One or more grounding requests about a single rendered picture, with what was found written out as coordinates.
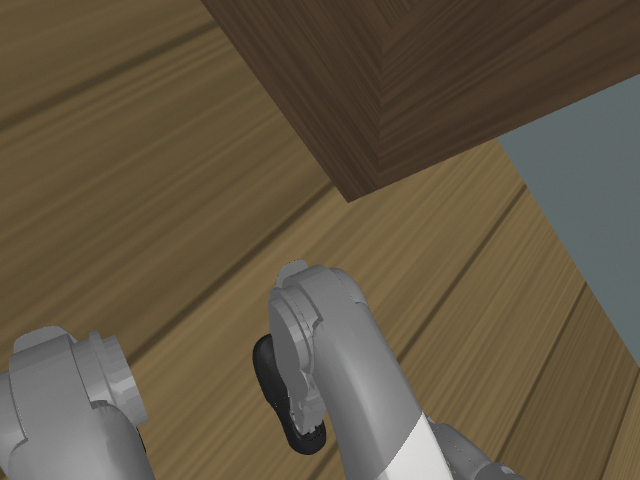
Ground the right robot arm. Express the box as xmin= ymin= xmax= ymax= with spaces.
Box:
xmin=474 ymin=462 xmax=527 ymax=480

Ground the right robot foot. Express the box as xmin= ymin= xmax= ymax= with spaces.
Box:
xmin=253 ymin=334 xmax=326 ymax=455

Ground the right robot hand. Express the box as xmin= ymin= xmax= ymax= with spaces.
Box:
xmin=425 ymin=414 xmax=493 ymax=480

